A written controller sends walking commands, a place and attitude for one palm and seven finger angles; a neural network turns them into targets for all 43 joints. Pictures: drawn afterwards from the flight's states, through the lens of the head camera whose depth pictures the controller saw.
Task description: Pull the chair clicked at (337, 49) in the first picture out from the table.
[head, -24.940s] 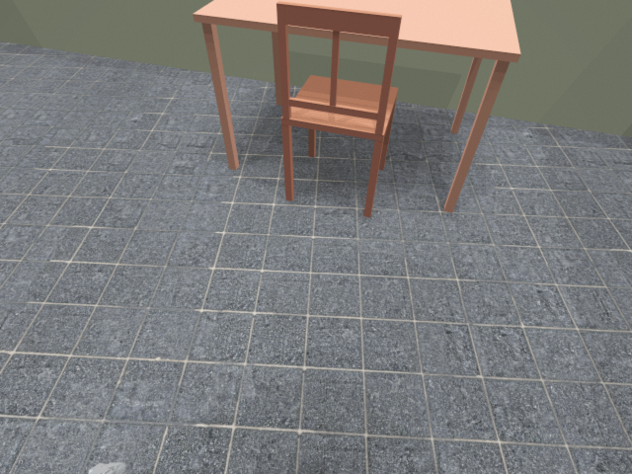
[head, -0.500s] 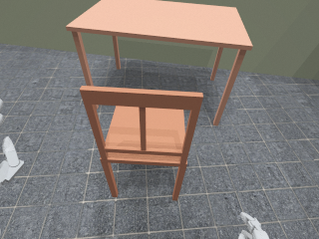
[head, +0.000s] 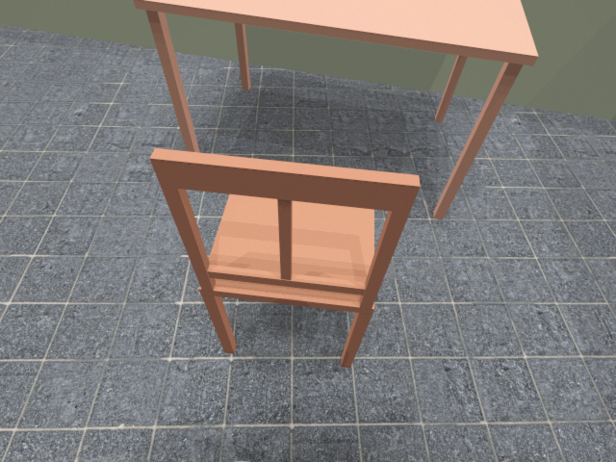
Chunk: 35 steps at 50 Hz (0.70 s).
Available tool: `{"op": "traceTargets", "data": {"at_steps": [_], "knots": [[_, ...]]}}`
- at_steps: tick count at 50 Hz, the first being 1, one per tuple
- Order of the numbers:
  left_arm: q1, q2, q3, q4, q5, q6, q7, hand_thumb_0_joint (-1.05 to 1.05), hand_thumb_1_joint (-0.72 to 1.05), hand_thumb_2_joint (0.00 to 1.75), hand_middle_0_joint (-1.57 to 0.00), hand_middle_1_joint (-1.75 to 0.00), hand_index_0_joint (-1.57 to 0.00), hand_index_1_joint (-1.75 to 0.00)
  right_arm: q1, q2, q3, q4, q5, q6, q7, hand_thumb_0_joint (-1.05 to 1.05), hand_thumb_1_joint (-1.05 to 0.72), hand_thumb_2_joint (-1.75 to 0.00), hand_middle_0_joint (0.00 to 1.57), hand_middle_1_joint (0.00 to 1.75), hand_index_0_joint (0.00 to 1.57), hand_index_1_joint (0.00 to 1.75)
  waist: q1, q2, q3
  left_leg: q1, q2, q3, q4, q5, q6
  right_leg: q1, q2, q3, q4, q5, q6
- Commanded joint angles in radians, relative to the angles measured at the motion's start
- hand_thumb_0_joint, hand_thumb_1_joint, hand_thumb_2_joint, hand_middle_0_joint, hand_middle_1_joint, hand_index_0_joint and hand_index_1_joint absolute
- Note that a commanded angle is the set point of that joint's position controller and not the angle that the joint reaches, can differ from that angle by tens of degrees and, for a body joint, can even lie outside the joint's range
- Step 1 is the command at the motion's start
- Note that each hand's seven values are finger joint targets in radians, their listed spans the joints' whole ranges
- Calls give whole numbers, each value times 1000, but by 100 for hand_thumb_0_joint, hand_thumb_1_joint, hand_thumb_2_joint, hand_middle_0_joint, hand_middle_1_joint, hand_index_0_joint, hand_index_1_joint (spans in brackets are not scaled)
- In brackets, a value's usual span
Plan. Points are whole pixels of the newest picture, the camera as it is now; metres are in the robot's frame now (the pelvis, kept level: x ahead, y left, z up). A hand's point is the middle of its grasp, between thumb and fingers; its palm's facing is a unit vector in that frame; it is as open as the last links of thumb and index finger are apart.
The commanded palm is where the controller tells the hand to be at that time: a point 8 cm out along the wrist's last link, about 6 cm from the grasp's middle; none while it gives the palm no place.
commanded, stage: let the arm hang, fingers relaxed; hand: left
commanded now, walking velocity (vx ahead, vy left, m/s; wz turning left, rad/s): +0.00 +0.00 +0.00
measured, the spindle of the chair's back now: (285, 241) +0.50 +0.07 -0.11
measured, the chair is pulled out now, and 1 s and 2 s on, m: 0.60 0.60 0.60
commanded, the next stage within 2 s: look to check the result in 0.60 s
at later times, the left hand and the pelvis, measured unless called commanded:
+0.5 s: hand out of the picture +0.03 +0.16 -0.17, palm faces +0.02 -0.98 -0.20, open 7.3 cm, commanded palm none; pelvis +0.01 -0.02 +0.00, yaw -1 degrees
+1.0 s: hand out of the picture +0.01 +0.14 -0.17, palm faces +0.04 -0.99 -0.16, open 7.3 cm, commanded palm none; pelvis +0.01 -0.02 +0.00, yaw +0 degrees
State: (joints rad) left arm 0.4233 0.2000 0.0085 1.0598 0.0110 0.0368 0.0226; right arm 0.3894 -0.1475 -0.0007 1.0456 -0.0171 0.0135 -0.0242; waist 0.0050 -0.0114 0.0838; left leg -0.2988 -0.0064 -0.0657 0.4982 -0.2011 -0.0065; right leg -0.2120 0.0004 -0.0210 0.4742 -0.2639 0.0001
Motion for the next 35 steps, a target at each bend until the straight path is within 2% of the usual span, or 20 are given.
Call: {"op": "traceTargets", "data": {"at_steps": [1, 3, 8, 10, 13, 16, 18, 19, 22, 23, 27, 28, 31, 33, 35], "knots": [[1, 47, -6, -36, -6, -40, 13, 0, 90, 90, -20, -30, -20, -30, 47, -85, -12, -27, 10, -31, -14, 0, -90, -90, 20, 30, 20, 30, -17, -5, -85, 99, 81, -48, -63, 136, 54, -4, -93, 79, -89, 144, -59], [8, 44, -8, -19, -7, -38, 15, 0, 90, 90, -20, -30, -20, -30, 42, -81, -9, -13, 11, -29, -15, 0, -90, -90, 20, 30, 20, 30, -13, 8, -39, 79, 80, -43, -69, 131, 55, -17, -90, 78, -93, 135, -60], [9, 28, -8, -3, -5, -38, 20, 0, 90, 90, -20, -30, -20, -30, 24, -65, -8, 6, 10, -31, -17, 0, -90, -90, 20, 30, 20, 30, -8, -18, -12, 82, 81, -41, -81, 139, 57, -23, -90, 81, -91, 141, -59], [1, 23, -5, -7, -5, -37, 23, 0, 90, 90, -20, -30, -20, -30, 21, -61, -8, 10, 8, -33, -18, 0, -90, -90, 20, 30, 20, 30, -9, -11, -19, 91, 82, -41, -87, 141, 56, -17, -91, 86, -89, 136, -56], [-14, 20, -2, -13, -3, -35, 23, 0, 90, 90, -20, -30, -20, -30, 11, -51, -7, 18, 7, -28, -17, 0, -90, -90, 20, 30, 20, 30, -6, 0, 40, 58, 76, -36, -105, 88, 53, -36, -88, 84, -104, 93, -58], [-27, 22, 2, -16, -5, -35, 24, 0, 90, 90, -20, -30, -20, -30, 4, -49, -7, 18, 4, -26, -16, 0, -90, -90, 20, 30, 20, 30, -4, 25, 43, 54, 72, -37, -112, 66, 49, -32, -89, 90, -106, 73, -58], [-26, 23, 2, -22, -4, -34, 23, 0, 90, 90, -20, -30, -20, -30, 2, -45, -8, 13, 4, -22, -16, 0, -90, -90, 20, 30, 20, 30, -1, 31, 74, 30, 68, -30, -113, 36, 48, -36, -86, 90, -120, 55, -60], [-30, 29, 4, -25, -4, -34, 22, 0, 90, 90, -20, -30, -20, -30, 5, -49, -8, 7, 4, -23, -16, 0, -90, -90, 20, 30, 20, 30, -5, 45, 55, 37, 68, -30, -109, 46, 47, -28, -88, 95, -115, 65, -61], [-40, 33, 7, -42, -6, -37, 20, 0, 90, 90, -20, -30, -20, -30, 9, -54, -9, 0, 4, -25, -15, 0, -90, -90, 20, 30, 20, 30, -6, -4, 9, 61, 70, -30, -99, 79, 45, -2, -91, 90, -110, 97, -59], [-43, 29, 7, -45, -5, -37, 20, 0, 90, 90, -20, -30, -20, -30, 8, -50, -10, 2, 5, -24, -16, 0, -90, -90, 20, 30, 20, 30, -5, -8, 23, 57, 68, -27, -99, 82, 46, -4, -88, 87, -118, 99, -61], [-51, 35, 10, -57, -6, -37, 20, 0, 90, 90, -20, -30, -20, -30, 14, -58, -11, 1, 4, -25, -16, 0, -90, -90, 20, 30, 20, 30, -9, 5, 0, 73, 71, -33, -99, 83, 44, -1, -89, 88, -116, 86, -61], [-50, 33, 8, -54, -6, -37, 19, 0, 90, 90, -20, -30, -20, -30, 5, -51, -11, 5, 6, -23, -16, 0, -90, -90, 20, 30, 20, 30, -4, 2, 26, 65, 70, -31, -101, 76, 46, -9, -87, 83, -126, 84, -62], [-48, 31, 11, -57, -7, -37, 20, 0, 90, 90, -20, -30, -20, -30, 12, -54, -11, 4, 4, -26, -17, 0, -90, -90, 20, 30, 20, 30, -7, 20, -10, 85, 73, -36, -98, 99, 45, 4, -88, 87, -114, 100, -62], [-53, 28, 11, -54, -7, -36, 19, 0, 90, 90, -20, -30, -20, -30, 12, -49, -10, 9, 6, -27, -19, 0, -90, -90, 20, 30, 20, 30, -6, 20, 15, 71, 75, -38, -106, 100, 48, 4, -83, 80, -118, 102, -63], [-49, 27, 12, -53, -6, -36, 20, 0, 90, 90, -20, -30, -20, -30, 17, -51, -11, 9, 5, -28, -19, 0, -90, -90, 20, 30, 20, 30, -7, 14, 3, 72, 77, -43, -110, 84, 48, 8, -86, 80, -115, 87, -61]]}}
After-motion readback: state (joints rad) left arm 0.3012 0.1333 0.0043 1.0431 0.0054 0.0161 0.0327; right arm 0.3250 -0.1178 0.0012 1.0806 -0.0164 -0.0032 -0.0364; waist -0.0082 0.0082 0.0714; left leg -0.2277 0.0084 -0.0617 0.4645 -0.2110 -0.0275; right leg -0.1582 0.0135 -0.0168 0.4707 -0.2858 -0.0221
